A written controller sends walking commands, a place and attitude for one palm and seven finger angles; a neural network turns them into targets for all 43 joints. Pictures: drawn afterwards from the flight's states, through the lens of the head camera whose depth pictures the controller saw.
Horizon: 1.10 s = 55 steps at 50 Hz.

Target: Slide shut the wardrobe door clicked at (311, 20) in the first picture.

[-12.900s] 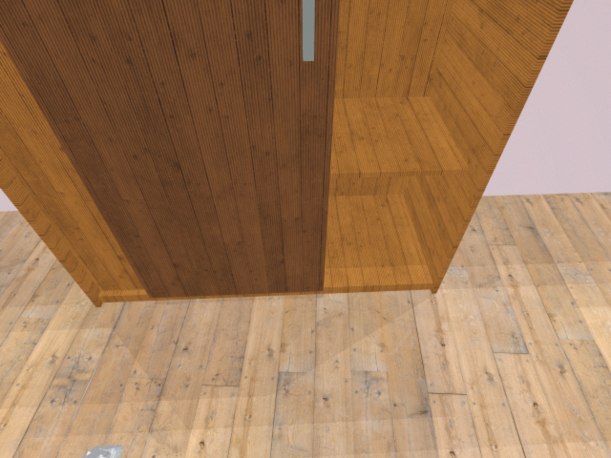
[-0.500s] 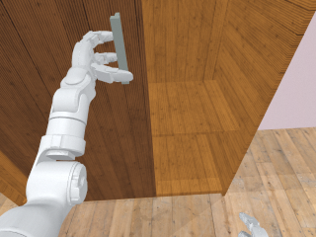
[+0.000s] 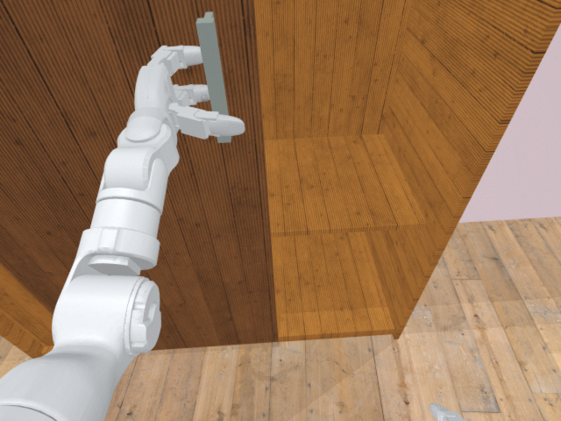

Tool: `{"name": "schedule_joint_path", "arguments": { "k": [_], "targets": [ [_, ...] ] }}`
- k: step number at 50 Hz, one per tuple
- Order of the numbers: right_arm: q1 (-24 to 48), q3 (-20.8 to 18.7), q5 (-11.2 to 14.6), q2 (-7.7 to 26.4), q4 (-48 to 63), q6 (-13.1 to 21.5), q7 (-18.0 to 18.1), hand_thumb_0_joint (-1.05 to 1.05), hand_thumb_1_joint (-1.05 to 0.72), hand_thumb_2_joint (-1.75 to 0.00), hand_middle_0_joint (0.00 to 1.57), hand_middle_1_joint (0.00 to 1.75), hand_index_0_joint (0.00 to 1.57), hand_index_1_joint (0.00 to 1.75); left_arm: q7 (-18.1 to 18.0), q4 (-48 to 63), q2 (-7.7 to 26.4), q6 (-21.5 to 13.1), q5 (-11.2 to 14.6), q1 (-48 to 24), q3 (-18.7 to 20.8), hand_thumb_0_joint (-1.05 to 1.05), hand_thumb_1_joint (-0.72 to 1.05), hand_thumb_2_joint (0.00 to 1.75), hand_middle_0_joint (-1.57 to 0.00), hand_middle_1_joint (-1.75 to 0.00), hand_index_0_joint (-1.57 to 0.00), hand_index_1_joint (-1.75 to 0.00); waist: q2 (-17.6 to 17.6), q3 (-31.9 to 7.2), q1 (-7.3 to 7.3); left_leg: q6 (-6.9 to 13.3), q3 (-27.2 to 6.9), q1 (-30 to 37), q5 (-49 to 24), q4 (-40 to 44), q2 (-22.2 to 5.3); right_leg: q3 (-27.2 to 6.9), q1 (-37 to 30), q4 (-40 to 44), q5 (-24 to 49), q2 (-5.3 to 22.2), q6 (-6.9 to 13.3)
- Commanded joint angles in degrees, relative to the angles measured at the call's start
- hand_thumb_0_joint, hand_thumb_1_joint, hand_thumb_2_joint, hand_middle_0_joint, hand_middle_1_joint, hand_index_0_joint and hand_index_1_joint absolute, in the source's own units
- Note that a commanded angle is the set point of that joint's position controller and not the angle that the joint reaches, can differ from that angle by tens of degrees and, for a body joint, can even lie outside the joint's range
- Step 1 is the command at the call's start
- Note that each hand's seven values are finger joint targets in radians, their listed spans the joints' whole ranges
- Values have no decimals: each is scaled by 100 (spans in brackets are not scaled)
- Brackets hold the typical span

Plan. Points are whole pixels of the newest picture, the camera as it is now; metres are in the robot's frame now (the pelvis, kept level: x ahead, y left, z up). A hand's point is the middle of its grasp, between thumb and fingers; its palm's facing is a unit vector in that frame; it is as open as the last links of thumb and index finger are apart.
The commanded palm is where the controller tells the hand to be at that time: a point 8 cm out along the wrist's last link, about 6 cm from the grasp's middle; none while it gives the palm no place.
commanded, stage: move the hooked fingers beside the handle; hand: left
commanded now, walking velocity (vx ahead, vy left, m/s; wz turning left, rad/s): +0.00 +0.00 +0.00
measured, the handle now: (217, 80) +0.52 +0.11 +0.26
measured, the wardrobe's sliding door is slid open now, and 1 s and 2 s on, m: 0.43 0.43 0.43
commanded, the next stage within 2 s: none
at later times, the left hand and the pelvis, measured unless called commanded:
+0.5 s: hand (201, 99) +0.46 +0.12 +0.26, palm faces +0.10 -0.99 +0.01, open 14.0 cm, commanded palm +0.42 +0.18 +0.26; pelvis +0.01 -0.01 +0.00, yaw -1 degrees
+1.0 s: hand (182, 105) +0.44 +0.15 +0.26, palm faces +0.11 -0.99 +0.00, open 14.0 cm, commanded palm +0.41 +0.20 +0.26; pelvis +0.02 -0.01 +0.00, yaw +0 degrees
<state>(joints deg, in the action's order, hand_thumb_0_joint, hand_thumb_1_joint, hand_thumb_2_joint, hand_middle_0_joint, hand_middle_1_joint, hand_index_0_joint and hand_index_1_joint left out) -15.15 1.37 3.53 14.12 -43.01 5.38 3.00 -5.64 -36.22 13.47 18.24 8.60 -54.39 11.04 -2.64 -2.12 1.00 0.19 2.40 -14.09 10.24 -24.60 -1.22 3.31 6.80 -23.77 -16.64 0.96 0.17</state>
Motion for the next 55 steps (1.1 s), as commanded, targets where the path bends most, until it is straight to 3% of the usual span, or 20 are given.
{"name": "schedule_joint_path", "arguments": {
  "k": [1, 2, 4, 5, 9, 10, 12, 15, 18, 20, 22, 25, 27, 32, 37, 38, 44, 45, 51, 55],
  "targets": [
    [505, -234, -23, 709, 803, 272, 61, 0, -90, -90, 20, 30, 20, 30, 119, 1340, 779, -455, 42, -3182, 41, 0, -50, 30, -30, -120, -30, -120, 397, -1589, 153, 248, -257, 1555, -1094, 73, 63, -89, 562, 365, 1600, -222, 89],
    [519, -246, -17, 708, 826, 269, 67, 0, -90, -90, 20, 30, 20, 30, 110, 1440, 935, -465, 19, -3162, 150, 0, -50, 30, -30, -120, -30, -120, 344, -1656, 125, 248, -237, 1580, -1146, 63, 59, -106, 514, 362, 1644, -220, 89],
    [536, -226, -13, 672, 846, 262, 58, 0, -90, -90, 20, 30, 20, 30, 116, 1455, 755, -433, 19, -3152, 13, 0, -50, 30, -30, -120, -30, -120, 352, -1607, 150, 245, -235, 1593, -1171, 53, 65, -85, 546, 349, 1688, -224, 85],
    [556, -236, -27, 698, 855, 231, 53, 0, -90, -90, 20, 30, 20, 30, 100, 1466, 914, -442, 6, -2981, 136, 0, -50, 30, -30, -120, -30, -120, 323, -1633, 72, 233, -232, 1567, -1192, 76, 55, -81, 414, 365, 1650, -205, 107],
    [572, -219, -11, 704, 898, 183, 82, 0, -90, -90, 20, 30, 20, 30, 140, 1414, 1039, -331, 10, -2937, 237, 0, -50, 30, -30, -120, -30, -120, 416, -1539, 105, 259, -176, 1490, -1185, 70, 69, -114, 454, 372, 1789, -213, 67],
    [575, -224, -30, 727, 886, 145, 84, 0, -90, -90, 20, 30, 20, 30, 118, 1401, 1254, -341, -13, -2856, 394, 0, -50, 30, -30, -120, -30, -120, 452, -1535, 46, 246, -182, 1430, -1176, 91, 68, -91, 326, 384, 1737, -198, 86],
    [630, -209, -7, 675, 952, 148, 81, 0, -90, -90, 20, 30, 20, 30, 146, 1587, 993, -340, -1, -2945, 178, 0, -50, 30, -30, -120, -30, -120, 294, -1560, 104, 258, -164, 1534, -1204, 70, 77, -122, 420, 387, 1816, -207, 70],
    [585, -212, -33, 734, 914, 93, 97, 0, -90, -90, 20, 30, 20, 30, 134, 1428, 1349, -316, 6, -2732, 469, 0, -50, 30, -30, -120, -30, -120, 429, -1542, 39, 252, -172, 1419, -1212, 89, 75, -108, 274, 392, 1829, -195, 80],
    [607, -226, -15, 713, 977, 100, 110, 0, -90, -90, 20, 30, 20, 30, 181, 1631, 1264, -328, -9, -2884, 357, 0, -50, 30, -30, -120, -30, -120, 338, -1659, 101, 273, -125, 1524, -1314, 57, 79, -143, 295, 369, 2022, -190, 57],
    [602, -228, -31, 730, 991, 62, 104, 0, -90, -90, 20, 30, 20, 30, 193, 1633, 1421, -318, 2, -2530, 528, 0, -50, 30, -30, -120, -30, -120, 355, -1732, -4, 260, -124, 1493, -1494, 38, 81, -120, 103, 341, 2190, -184, 80],
    [631, -229, -16, 720, 1030, 58, 98, 0, -90, -90, 20, 30, 20, 30, 252, 1795, 1315, -323, 32, -2574, 440, 0, -50, 30, -30, -120, -30, -120, 379, -1744, 45, 275, -105, 1535, -1559, 29, 96, -126, 105, 325, 2374, -190, 60],
    [691, -243, -13, 755, 1082, -7, 98, 0, -90, -90, 20, 30, 20, 30, 304, 1929, 1633, -255, 32, -2131, 696, 0, -50, 30, -30, -120, -30, -120, 357, -1806, -71, 274, -61, 1478, -1746, 5, 103, -118, -130, 288, 2622, -172, 73],
    [694, -239, 11, 740, 1094, -1, 94, 0, -90, -90, 20, 30, 20, 30, 376, 2018, 1397, -207, 70, -2246, 485, 0, -50, 30, -30, -120, -30, -120, 419, -1689, 30, 292, -77, 1506, -1689, -4, 104, -110, 23, 304, 2636, -188, 47],
    [762, -231, 30, 774, 1100, -27, 126, 0, -90, -90, 20, 30, 20, 30, 469, 2143, 1635, -96, 155, -2134, 656, 0, -50, 30, -30, -120, -30, -120, 400, -1598, 23, 305, -68, 1466, -1611, -23, 131, -126, 52, 338, 2611, -184, 35],
    [801, -227, 41, 744, 1114, -1, 125, 0, -90, -90, 20, 30, 20, 30, 534, 2367, 1342, -115, 182, -2265, 372, 0, -50, 30, -30, -120, -30, -120, 206, -1676, 83, 304, -118, 1657, -1676, -74, 139, -110, 177, 307, 2555, -193, 59],
    [804, -232, 42, 765, 1098, -12, 134, 0, -90, -90, 20, 30, 20, 30, 530, 2286, 1516, -89, 196, -2168, 529, 0, -50, 30, -30, -120, -30, -120, 324, -1675, 60, 296, -120, 1619, -1678, -71, 130, -100, 132, 294, 2574, -195, 58],
    [877, -203, 42, 777, 1115, -57, 145, 0, -90, -90, 20, 30, 20, 30, 563, 2123, 1685, -8, 208, -1958, 680, 0, -50, 30, -30, -120, -30, -120, 542, -1523, 12, 309, -88, 1426, -1571, -43, 155, -115, 93, 306, 2626, -162, 21],
    [854, -198, 24, 789, 1107, -94, 143, 0, -90, -90, 20, 30, 20, 30, 550, 2080, 1834, -13, 196, -1783, 805, 0, -50, 30, -30, -120, -30, -120, 447, -1527, -55, 297, -81, 1378, -1573, -39, 158, -113, 0, 317, 2584, -152, 43],
    [912, -193, 68, 764, 1184, -73, 149, 0, -90, -90, 20, 30, 20, 30, 665, 2241, 1608, -89, 227, -2003, 548, 0, -50, 30, -30, -120, -30, -120, 275, -1518, 54, 302, -103, 1529, -1548, -57, 146, -126, 170, 336, 2516, -169, 44],
    [880, -187, 56, 799, 1155, -78, 165, 0, -90, -90, 20, 30, 20, 30, 708, 2158, 1884, -95, 232, -1899, 726, 0, -50, 30, -30, -120, -30, -120, 256, -1577, -14, 287, -118, 1467, -1536, -54, 158, -116, 66, 319, 2458, -156, 64]
  ]
}}
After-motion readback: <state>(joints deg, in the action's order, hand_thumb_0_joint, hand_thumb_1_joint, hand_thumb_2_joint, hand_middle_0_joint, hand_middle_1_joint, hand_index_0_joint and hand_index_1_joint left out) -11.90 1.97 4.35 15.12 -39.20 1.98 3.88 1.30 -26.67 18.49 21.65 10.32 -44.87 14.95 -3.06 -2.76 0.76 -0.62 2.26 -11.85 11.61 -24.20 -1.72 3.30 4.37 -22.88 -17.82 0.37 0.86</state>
